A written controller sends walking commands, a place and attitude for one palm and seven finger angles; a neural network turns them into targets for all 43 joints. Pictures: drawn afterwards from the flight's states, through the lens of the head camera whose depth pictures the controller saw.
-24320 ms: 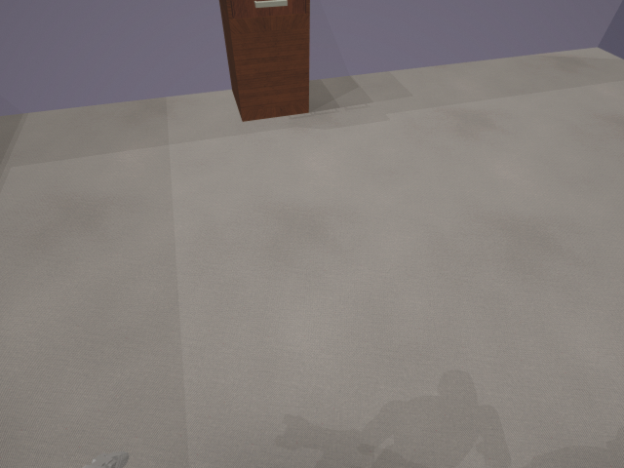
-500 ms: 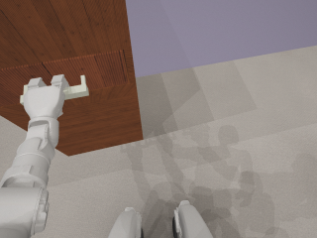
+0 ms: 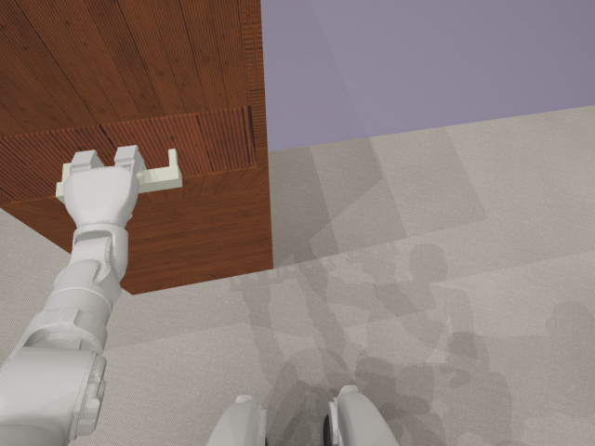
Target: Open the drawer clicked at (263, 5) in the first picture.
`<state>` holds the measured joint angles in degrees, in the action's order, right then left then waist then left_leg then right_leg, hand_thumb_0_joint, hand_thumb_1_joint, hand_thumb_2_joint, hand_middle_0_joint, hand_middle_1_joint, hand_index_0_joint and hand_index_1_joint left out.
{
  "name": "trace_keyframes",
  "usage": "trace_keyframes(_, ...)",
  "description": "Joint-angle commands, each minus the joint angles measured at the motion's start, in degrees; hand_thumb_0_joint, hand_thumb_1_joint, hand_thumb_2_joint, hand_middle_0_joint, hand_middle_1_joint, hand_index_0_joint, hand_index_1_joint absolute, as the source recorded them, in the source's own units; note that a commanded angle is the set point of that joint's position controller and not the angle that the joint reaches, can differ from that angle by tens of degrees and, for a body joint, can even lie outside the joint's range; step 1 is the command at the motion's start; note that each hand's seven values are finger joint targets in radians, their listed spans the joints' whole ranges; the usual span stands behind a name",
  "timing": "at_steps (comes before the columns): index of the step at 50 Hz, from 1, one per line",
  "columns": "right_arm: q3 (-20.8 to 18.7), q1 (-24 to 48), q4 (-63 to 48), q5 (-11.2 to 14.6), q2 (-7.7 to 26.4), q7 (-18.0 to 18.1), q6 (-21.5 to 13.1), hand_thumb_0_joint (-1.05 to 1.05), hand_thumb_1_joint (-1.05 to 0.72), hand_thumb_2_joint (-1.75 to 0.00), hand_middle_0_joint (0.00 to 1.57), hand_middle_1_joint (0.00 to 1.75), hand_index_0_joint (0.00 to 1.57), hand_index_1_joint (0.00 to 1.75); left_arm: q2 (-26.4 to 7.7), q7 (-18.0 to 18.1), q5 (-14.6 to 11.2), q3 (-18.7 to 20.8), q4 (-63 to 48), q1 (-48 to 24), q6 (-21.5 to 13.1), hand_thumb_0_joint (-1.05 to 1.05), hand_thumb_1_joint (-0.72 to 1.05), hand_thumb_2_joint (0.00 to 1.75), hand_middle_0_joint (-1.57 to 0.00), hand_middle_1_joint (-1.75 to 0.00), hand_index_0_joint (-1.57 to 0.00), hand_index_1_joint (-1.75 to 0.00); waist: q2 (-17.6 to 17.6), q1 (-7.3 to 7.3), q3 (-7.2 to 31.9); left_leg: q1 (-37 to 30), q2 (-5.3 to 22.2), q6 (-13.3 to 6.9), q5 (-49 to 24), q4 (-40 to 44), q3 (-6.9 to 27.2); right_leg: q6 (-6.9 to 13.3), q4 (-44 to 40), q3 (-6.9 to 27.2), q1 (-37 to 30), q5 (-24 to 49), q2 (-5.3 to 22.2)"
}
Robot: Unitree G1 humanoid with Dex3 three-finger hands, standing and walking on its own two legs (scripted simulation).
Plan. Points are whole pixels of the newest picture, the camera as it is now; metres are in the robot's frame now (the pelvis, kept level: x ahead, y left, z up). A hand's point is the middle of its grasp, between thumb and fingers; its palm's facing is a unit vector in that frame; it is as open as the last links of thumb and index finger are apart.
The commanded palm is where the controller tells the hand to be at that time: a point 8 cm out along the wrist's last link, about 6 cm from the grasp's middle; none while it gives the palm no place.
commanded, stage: open the thumb to release the handle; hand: left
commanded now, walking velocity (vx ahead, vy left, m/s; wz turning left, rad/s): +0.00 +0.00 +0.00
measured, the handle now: (121, 173) +0.49 +0.26 -0.02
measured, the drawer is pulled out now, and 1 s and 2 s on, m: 0.00 0.00 0.00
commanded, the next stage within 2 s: lift the hand off the handle in 0.48 s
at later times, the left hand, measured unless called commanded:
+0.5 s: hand (120, 210) +0.44 +0.26 -0.04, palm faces -0.05 +0.02 -1.00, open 12.3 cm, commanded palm +0.45 +0.24 +0.00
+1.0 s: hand (121, 206) +0.44 +0.25 -0.03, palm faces -0.04 +0.01 -1.00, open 13.5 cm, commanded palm +0.45 +0.24 +0.02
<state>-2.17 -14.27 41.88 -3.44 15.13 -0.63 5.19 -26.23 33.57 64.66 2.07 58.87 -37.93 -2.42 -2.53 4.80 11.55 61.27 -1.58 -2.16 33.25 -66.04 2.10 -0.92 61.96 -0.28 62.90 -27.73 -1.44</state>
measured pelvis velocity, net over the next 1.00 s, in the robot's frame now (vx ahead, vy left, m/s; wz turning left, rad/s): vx -0.06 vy -0.02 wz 0.01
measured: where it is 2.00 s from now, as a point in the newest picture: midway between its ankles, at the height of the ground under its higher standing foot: outside the picture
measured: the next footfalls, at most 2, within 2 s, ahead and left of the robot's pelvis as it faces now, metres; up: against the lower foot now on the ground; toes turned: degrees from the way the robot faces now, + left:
none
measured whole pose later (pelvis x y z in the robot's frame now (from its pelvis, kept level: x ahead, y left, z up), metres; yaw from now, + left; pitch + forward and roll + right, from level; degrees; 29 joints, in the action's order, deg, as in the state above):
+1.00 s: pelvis -0.06 -0.02 -0.02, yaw +1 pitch +29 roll -3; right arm 0.4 -17.2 42.2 -2.1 15.5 0.9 -0.8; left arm -33.3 27.2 64.3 1.8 69.9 -51.8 -2.9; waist -3.3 8.6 11.0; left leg 71.2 -1.4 -0.6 29.7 -71.5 3.8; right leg 0.4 66.7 -2.2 72.1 -24.1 -1.6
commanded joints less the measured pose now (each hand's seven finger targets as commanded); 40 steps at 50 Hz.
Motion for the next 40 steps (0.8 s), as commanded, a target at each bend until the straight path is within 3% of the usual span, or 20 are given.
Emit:
trace_keyframes(1, -4.18, -12.75, 0.47, -0.35, 10.03, -0.07, -1.37, 0.00, -0.90, -0.90, 0.20, 0.30, 0.20, 0.30, -13.23, 0.13, -0.77, 1.61, -4.67, -29.99, 2.90, 0.00, 0.76, 0.84, -0.39, -1.34, -0.39, -1.34, -7.52, 4.80, 27.53, -21.95, 2.34, 2.29, -41.31, 3.81, 1.41, 2.66, -2.32, -3.12, -8.04, 25.21, -1.11)
trace_keyframes(3, -3.81, -12.63, 0.45, -0.39, 10.68, 0.16, -0.89, 0.00, -0.90, -0.90, 0.20, 0.30, 0.20, 0.30, -17.26, -0.19, -0.87, 3.61, -2.77, -31.17, 4.38, 0.00, 0.62, 0.78, -0.38, -1.32, -0.38, -1.32, -5.02, 4.95, 30.15, -20.64, 1.82, 1.79, -38.02, 3.68, 1.04, 2.57, -2.51, -2.84, -10.72, 25.31, -1.29)
trace_keyframes(4, -3.49, -12.73, 0.38, -0.30, 10.73, 0.27, -0.96, 0.00, -0.90, -0.90, 0.20, 0.30, 0.20, 0.30, -17.09, -0.84, -1.16, 2.88, -2.63, -33.01, 4.88, 0.00, 0.55, 0.75, -0.38, -1.31, -0.38, -1.31, -5.54, 5.35, 30.14, -19.72, 1.56, 1.64, -36.06, 3.99, 1.23, 2.66, -2.56, -2.79, -10.79, 24.25, -1.29)
trace_keyframes(6, -3.15, -12.46, 0.37, 0.18, 10.39, 0.35, -1.48, 0.00, -0.90, -0.90, 0.20, 0.30, 0.20, 0.30, -15.11, -1.90, -1.20, 0.04, -0.72, -35.40, 5.31, 0.00, 0.41, 0.69, -0.36, -1.30, -0.36, -1.30, -6.01, 6.49, 27.56, -16.77, 1.10, 0.88, -28.75, 4.55, 0.61, 2.55, -3.97, -2.61, -9.84, 20.06, -1.25)
trace_keyframes(8, -2.32, -11.98, 0.10, 0.51, 10.60, 0.74, -2.05, 0.00, -0.90, -0.90, 0.20, 0.30, 0.20, 0.30, -17.66, -2.83, -1.00, 0.31, 1.44, -36.58, 5.26, 0.00, 0.27, 0.63, -0.35, -1.28, -0.35, -1.28, -4.14, 6.75, 23.80, -11.95, 0.79, 0.18, -20.99, 5.36, 0.49, 2.53, -4.97, -2.32, -9.69, 14.64, -1.27)
trace_keyframes(11, -1.47, -11.65, -0.64, 0.79, 10.56, 1.39, -3.32, 0.00, -0.90, -0.90, 0.20, 0.30, 0.20, 0.30, -19.86, -4.72, -1.16, 0.25, 2.38, -38.45, 3.82, 0.00, 0.06, 0.54, -0.34, -1.26, -0.34, -1.26, -3.36, 7.29, 22.65, -6.71, 0.53, -0.66, -13.66, 5.07, -0.07, 2.37, -5.31, -1.63, -9.92, 9.40, -1.18)
trace_keyframes(14, -1.10, -11.62, -1.05, 0.76, 10.57, 1.56, -4.61, 0.00, -0.90, -0.90, 0.20, 0.30, 0.20, 0.30, -21.62, -6.30, -1.10, 1.09, 2.62, -38.36, 1.64, 0.00, -0.15, 0.45, -0.32, -1.24, -0.32, -1.24, -4.68, 6.83, 23.36, -3.91, 0.39, -0.83, -10.01, 4.43, -0.14, 2.59, -4.50, -1.37, -9.24, 6.34, -1.19)
trace_keyframes(16, -0.80, -11.71, -1.38, 1.10, 10.51, 1.97, -5.44, 0.00, -0.90, -0.90, 0.20, 0.30, 0.20, 0.30, -22.14, -6.94, -0.81, 0.42, 4.11, -38.86, 0.45, 0.00, -0.29, 0.39, -0.32, -1.22, -0.32, -1.22, -3.41, 7.70, 20.47, -0.09, 0.41, -1.14, -6.01, 3.83, -0.37, 2.39, -4.66, -0.96, -7.68, 3.00, -1.16)
trace_keyframes(17, -0.70, -11.77, -1.63, 1.19, 10.46, 2.11, -6.00, 0.00, -0.90, -0.90, 0.20, 0.30, 0.20, 0.30, -22.69, -7.18, -0.73, 0.40, 3.64, -39.70, -0.28, 0.00, -0.36, 0.36, -0.31, -1.22, -0.31, -1.22, -4.47, 7.59, 20.06, 1.35, 0.27, -1.11, -4.47, 3.58, -0.54, 2.40, -4.46, -0.69, -7.14, 1.62, -1.07)
trace_keyframes(19, -0.73, -12.09, -1.58, 1.18, 10.66, 2.16, -6.79, 0.00, -0.90, -0.90, 0.20, 0.30, 0.20, 0.30, -24.11, -7.22, -0.60, 1.21, 3.17, -40.91, -1.23, 0.00, -0.50, 0.30, -0.30, -1.20, -0.30, -1.20, -4.58, 7.73, 21.97, 2.49, 0.29, -1.26, -3.31, 2.62, -0.61, 2.41, -3.65, -0.46, -6.66, 0.57, -1.06)
trace_keyframes(20, -0.68, -12.86, -1.66, 1.26, 10.77, 2.25, -7.05, 0.00, -0.90, -0.90, 0.20, 0.30, 0.20, 0.30, -25.73, -7.10, -0.35, 1.75, 1.86, -42.13, -1.71, 0.00, -0.50, 0.30, -0.30, -1.20, -0.30, -1.20, -5.67, 7.51, 24.01, 2.69, 0.25, -1.22, -3.54, 2.43, -0.45, 2.40, -3.15, -0.45, -7.12, 0.77, -1.00)
trace_keyframes(24, -1.02, -14.03, -0.92, 1.29, 11.08, 2.19, -7.86, 0.00, -0.90, -0.90, 0.20, 0.30, 0.20, 0.30, -26.50, -6.27, -0.55, 2.47, 0.53, -43.85, -1.89, 0.00, -0.50, 0.30, -0.30, -1.20, -0.30, -1.20, -6.81, 7.70, 27.07, 0.95, 0.33, -1.01, -4.01, 2.10, 0.19, 2.41, -2.41, -0.81, -5.68, 1.08, -1.20)
trace_keyframes(25, -1.05, -14.08, -0.94, 1.42, 11.07, 2.15, -7.98, 0.00, -0.90, -0.90, 0.20, 0.30, 0.20, 0.30, -25.77, -6.12, -0.68, 1.76, 0.88, -43.64, -1.51, 0.00, -0.50, 0.30, -0.30, -1.20, -0.30, -1.20, -8.00, 7.74, 27.23, 1.11, 0.17, -1.01, -3.53, 2.05, -0.02, 2.36, -2.64, -0.65, -5.29, 0.77, -1.16)
trace_keyframes(28, -0.71, -14.64, -0.41, 1.66, 11.25, 2.29, -8.06, 0.00, -0.90, -0.90, 0.20, 0.30, 0.20, 0.30, -26.88, -5.85, -0.98, 1.98, 2.14, -44.91, -0.09, 0.00, -0.50, 0.30, -0.30, -1.20, -0.30, -1.20, -6.37, 8.41, 26.23, 2.01, 0.27, -1.07, -3.01, 2.28, 0.17, 2.20, -2.74, -0.92, -5.42, 0.47, -1.17)
trace_keyframes(29, -1.12, -14.34, -1.12, 1.42, 11.38, 1.74, -7.86, 0.00, -0.90, -0.90, 0.20, 0.30, 0.20, 0.30, -28.35, -6.29, -2.02, 5.30, -2.83, -39.79, -0.18, 0.00, -0.50, 0.30, -0.30, -1.20, -0.30, -1.20, -9.78, 3.97, 32.30, -2.97, 0.05, -0.61, -6.36, 3.82, -0.11, 2.45, -3.11, -0.87, -9.85, 2.63, -1.16)
trace_keyframes(30, -1.14, -14.40, -1.22, 1.62, 11.25, 1.72, -7.51, 0.00, -0.90, -0.90, 0.20, 0.30, 0.20, 0.30, -28.79, -6.55, -2.15, 5.34, -2.77, -39.29, 0.31, 0.00, -0.50, 0.30, -0.30, -1.20, -0.30, -1.20, -9.13, 4.50, 33.86, -4.72, 0.19, -0.73, -8.34, 4.22, -0.05, 2.36, -3.60, -0.89, -11.23, 4.52, -1.30)
trace_keyframes(31, -1.12, -14.49, -1.08, 1.72, 11.20, 1.92, -7.26, 0.00, -0.90, -0.90, 0.20, 0.30, 0.20, 0.30, -28.90, -6.71, -2.13, 4.91, -3.47, -40.86, 0.55, 0.00, -0.50, 0.30, -0.30, -1.20, -0.30, -1.20, -9.35, 4.82, 33.90, -5.55, 0.26, -0.71, -9.29, 4.43, 0.08, 2.26, -4.04, -0.85, -11.37, 5.37, -1.30)
trace_keyframes(33, -1.25, -14.59, -0.56, 1.92, 10.57, 1.89, -7.33, 0.00, -0.90, -0.90, 0.20, 0.30, 0.20, 0.30, -25.58, -7.07, -2.17, 2.80, -3.79, -41.61, 0.79, 0.00, -0.50, 0.30, -0.30, -1.20, -0.30, -1.20, -8.77, 6.09, 31.24, -6.03, 0.45, -0.79, -9.88, 4.43, 0.21, 2.08, -4.53, -1.28, -10.21, 6.00, -1.23)
trace_keyframes(37, -0.36, -14.06, -0.17, 1.88, 10.93, 2.43, -7.17, 0.00, -0.90, -0.90, 0.20, 0.30, 0.20, 0.30, -26.72, -7.17, -1.94, 3.08, 1.31, -40.58, 1.41, 0.00, -0.50, 0.30, -0.30, -1.20, -0.30, -1.20, -3.87, 7.19, 23.52, -1.54, 0.53, -1.25, -7.25, 4.64, 0.08, 1.86, -5.27, -1.08, -8.99, 4.07, -1.12)
trace_keyframes(40, -0.11, -13.74, -0.58, 1.64, 10.90, 2.39, -7.14, 0.00, -0.90, -0.90, 0.20, 0.30, 0.20, 0.30, -27.07, -7.24, -1.07, 3.12, 2.25, -40.31, 0.79, 0.00, -0.50, 0.30, -0.30, -1.20, -0.30, -1.20, -6.55, 6.42, 23.38, -2.05, 0.36, -1.01, -9.01, 4.37, -0.06, 2.29, -4.27, -1.29, -7.84, 5.40, -1.06)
